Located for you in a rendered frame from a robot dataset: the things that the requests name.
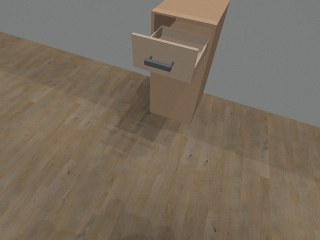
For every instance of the cabinet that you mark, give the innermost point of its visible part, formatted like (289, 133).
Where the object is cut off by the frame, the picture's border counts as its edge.
(172, 98)

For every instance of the drawer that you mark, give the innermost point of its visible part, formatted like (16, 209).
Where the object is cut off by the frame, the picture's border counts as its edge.
(186, 49)

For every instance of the handle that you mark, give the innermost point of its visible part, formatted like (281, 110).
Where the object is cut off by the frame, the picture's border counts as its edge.
(157, 64)

